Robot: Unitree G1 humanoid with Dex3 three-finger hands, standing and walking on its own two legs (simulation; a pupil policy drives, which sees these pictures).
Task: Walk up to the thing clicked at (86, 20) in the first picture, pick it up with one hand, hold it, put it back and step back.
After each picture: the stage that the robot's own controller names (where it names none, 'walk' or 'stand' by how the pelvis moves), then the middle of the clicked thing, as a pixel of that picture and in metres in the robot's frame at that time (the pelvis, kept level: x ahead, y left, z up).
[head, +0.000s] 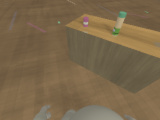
stand; (85, 22) +1.14 +0.10 +0.04
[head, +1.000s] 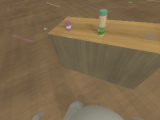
walk; (68, 26) +0.99 +0.32 +0.05
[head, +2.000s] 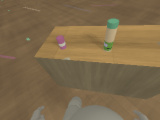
walk; (61, 42) +0.62 +0.30 +0.06
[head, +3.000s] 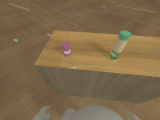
stand; (66, 49) +0.54 +0.23 +0.04
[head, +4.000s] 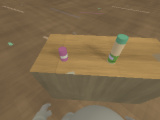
stand; (63, 54) +0.50 +0.23 +0.03
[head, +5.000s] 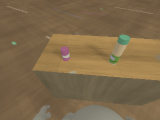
stand; (65, 53) +0.51 +0.22 +0.03
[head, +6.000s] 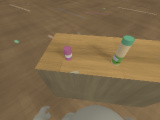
stand; (68, 53) +0.51 +0.20 +0.03
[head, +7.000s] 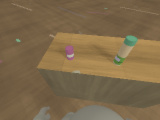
stand; (69, 53) +0.52 +0.18 +0.03
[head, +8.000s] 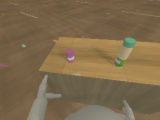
rise first; (70, 56) +0.50 +0.20 +0.03
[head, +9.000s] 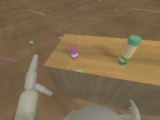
go down; (74, 52) +0.53 +0.19 +0.03
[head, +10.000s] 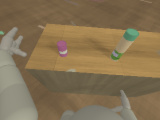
go down; (62, 49) +0.51 +0.18 +0.04
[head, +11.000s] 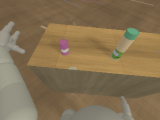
approach; (64, 47) +0.52 +0.18 +0.05
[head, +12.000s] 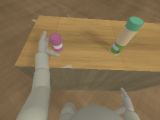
close in; (57, 43) +0.51 +0.20 +0.09
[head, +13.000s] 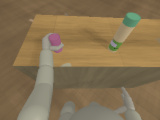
lift; (56, 43) +0.50 +0.19 +0.09
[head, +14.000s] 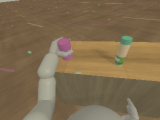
lift; (65, 49) +0.34 +0.15 +0.26
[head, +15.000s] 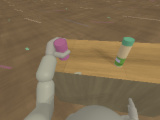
hold; (62, 50) +0.34 +0.18 +0.25
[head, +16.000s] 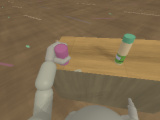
hold; (62, 55) +0.32 +0.17 +0.23
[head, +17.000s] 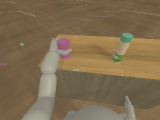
crouch; (64, 49) +0.39 +0.17 +0.21
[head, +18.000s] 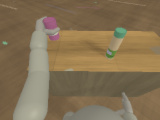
lower; (52, 29) +0.50 +0.21 +0.25
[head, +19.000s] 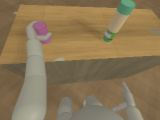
lower; (43, 33) +0.55 +0.22 +0.11
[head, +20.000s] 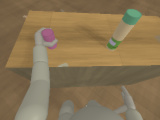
lower; (50, 39) +0.52 +0.21 +0.09
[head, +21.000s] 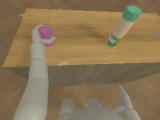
lower; (47, 36) +0.53 +0.22 +0.10
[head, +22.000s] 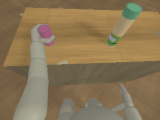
lower; (47, 36) +0.53 +0.22 +0.10
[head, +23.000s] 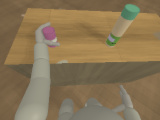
open; (50, 37) +0.53 +0.20 +0.10
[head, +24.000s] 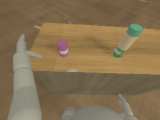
sink last; (63, 48) +0.49 +0.18 +0.08
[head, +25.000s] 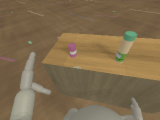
stand; (72, 50) +0.55 +0.20 +0.05
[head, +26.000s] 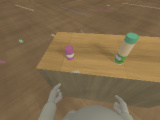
stand; (69, 53) +0.50 +0.19 +0.04
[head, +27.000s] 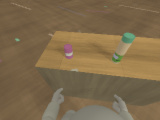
stand; (68, 51) +0.52 +0.20 +0.04
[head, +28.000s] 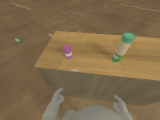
stand; (68, 52) +0.51 +0.20 +0.04
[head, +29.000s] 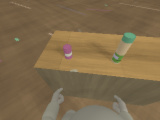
stand; (67, 52) +0.51 +0.20 +0.04
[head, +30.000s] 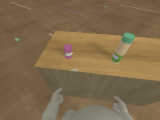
stand; (68, 51) +0.52 +0.20 +0.04
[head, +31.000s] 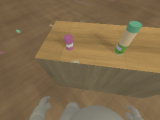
walk; (69, 42) +0.55 +0.20 +0.05
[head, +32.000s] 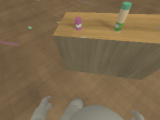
walk; (78, 24) +0.87 +0.18 +0.05
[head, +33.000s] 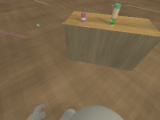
stand; (83, 17) +1.24 +0.13 +0.05
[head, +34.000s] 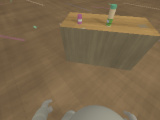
stand; (79, 19) +1.20 +0.18 +0.04
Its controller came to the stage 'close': yes
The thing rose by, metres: 0.22
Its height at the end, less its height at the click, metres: +0.00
